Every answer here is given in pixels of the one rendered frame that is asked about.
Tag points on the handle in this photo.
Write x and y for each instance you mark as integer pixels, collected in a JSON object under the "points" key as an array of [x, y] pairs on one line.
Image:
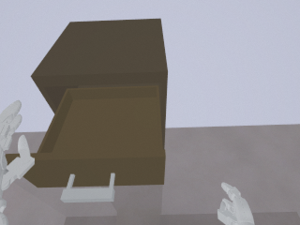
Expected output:
{"points": [[88, 195]]}

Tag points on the drawer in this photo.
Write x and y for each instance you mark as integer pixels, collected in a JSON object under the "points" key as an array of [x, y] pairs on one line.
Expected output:
{"points": [[97, 131]]}

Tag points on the left robot hand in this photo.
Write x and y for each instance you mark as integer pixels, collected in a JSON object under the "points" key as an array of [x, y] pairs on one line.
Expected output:
{"points": [[9, 122]]}

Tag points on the right robot hand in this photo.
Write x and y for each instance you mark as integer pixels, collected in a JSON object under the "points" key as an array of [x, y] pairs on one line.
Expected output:
{"points": [[235, 212]]}

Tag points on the cabinet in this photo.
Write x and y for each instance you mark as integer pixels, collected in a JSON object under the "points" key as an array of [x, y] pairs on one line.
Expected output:
{"points": [[114, 53]]}

